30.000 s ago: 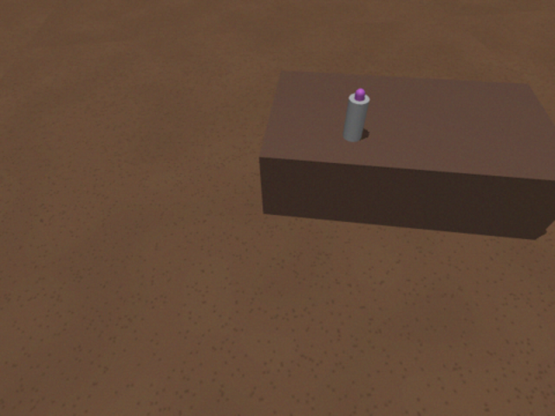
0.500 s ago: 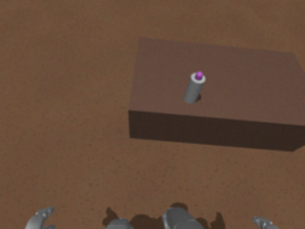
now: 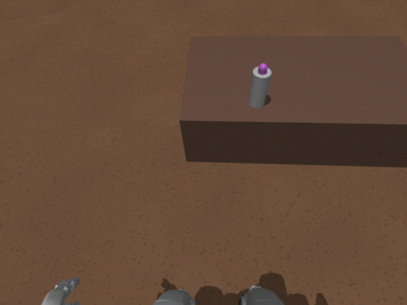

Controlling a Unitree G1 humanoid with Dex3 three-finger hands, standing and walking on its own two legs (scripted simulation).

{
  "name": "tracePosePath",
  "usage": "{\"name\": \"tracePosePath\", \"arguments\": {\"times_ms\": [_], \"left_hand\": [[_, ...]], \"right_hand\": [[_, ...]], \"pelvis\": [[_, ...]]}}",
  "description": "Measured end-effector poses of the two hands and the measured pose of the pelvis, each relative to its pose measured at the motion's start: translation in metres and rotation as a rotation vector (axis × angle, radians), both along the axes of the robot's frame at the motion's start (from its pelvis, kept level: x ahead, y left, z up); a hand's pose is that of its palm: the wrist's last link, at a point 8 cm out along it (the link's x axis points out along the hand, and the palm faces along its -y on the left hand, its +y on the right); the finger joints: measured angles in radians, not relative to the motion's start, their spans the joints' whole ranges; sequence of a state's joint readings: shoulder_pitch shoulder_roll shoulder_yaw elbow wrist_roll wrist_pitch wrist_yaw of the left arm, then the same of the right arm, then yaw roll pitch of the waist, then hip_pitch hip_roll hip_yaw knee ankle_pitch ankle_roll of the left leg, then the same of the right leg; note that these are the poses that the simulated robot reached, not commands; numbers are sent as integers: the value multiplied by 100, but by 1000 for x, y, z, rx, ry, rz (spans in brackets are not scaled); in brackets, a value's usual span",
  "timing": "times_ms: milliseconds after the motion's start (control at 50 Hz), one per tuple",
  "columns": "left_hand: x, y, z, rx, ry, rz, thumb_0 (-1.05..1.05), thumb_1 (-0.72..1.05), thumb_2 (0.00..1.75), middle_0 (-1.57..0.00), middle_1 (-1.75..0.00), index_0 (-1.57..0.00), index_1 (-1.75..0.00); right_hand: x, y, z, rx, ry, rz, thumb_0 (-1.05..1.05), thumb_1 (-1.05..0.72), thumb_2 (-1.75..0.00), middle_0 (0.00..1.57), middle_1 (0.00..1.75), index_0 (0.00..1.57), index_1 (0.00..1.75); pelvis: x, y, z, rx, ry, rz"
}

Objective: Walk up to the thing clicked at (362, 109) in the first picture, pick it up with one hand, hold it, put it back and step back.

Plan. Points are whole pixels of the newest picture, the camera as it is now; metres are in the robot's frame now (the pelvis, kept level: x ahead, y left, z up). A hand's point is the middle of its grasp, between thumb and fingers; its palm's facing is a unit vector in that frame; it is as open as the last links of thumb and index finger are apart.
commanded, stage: step back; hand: right
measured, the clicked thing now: (259, 84) +0.98 -0.21 -0.29
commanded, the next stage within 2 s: stand in 1.36 s
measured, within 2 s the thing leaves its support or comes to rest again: neither
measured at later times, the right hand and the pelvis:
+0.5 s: hand out of the picture -0.03 -0.31 -0.14, palm faces +0.03 +0.91 -0.41, open 7.4 cm; pelvis -0.14 -0.03 +0.00, yaw -4 degrees
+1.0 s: hand out of the picture -0.08 -0.29 -0.15, palm faces -0.01 +0.94 -0.35, open 7.4 cm; pelvis -0.14 -0.04 +0.01, yaw +0 degrees
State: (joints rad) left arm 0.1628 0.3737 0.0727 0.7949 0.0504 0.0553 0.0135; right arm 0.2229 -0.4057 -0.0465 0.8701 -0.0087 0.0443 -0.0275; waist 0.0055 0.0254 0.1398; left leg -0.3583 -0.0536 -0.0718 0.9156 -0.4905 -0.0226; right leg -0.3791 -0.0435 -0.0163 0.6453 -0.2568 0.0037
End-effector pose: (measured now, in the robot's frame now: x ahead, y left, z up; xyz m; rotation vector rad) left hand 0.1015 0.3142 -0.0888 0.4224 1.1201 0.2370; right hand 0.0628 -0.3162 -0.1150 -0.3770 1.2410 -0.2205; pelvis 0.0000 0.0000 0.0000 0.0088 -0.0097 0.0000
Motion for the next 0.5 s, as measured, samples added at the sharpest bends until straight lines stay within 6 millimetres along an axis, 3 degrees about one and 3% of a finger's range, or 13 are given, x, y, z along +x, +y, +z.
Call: {"name": "tracePosePath", "arguments": {"times_ms": [80, 180, 340, 420, 500], "left_hand": [[-6, 9, -17, -24, -63, 8, 1, 90, 90, -21, -30, -20, -30], [-39, -4, -22, -91, -30, 30, 0, 90, 90, -20, -30, -20, -30], [-111, -21, -28, -103, 47, 5, 0, 90, 90, -21, -30, -20, -30], [-149, -32, -31, -70, 92, -4, 1, 90, 90, -21, -30, -20, -30], [-185, -42, -19, -58, 104, 22, 1, 90, 90, -21, -30, -20, -30]], "right_hand": [[-36, 14, -3, -14, 50, 25, 0, -91, -90, 21, 30, 20, 30], [-64, 20, 16, -18, 33, 38, 1, -90, -90, 21, 30, 20, 30], [-67, -9, 34, -57, -125, 40, 0, -90, -90, 21, 30, 21, 30], [-76, -31, 24, -44, -192, 31, 0, -90, -90, 21, 30, 20, 30], [-100, -39, 16, -13, -165, -4, 0, -91, -90, 21, 30, 20, 30]], "pelvis": [[-32, 4, -9, 35, -25, 25], [-58, 4, 2, -22, -30, 34], [-103, -12, 4, -17, -12, -36], [-126, -26, -6, -22, -27, -70], [-136, -34, -1, -20, -36, -64]]}}
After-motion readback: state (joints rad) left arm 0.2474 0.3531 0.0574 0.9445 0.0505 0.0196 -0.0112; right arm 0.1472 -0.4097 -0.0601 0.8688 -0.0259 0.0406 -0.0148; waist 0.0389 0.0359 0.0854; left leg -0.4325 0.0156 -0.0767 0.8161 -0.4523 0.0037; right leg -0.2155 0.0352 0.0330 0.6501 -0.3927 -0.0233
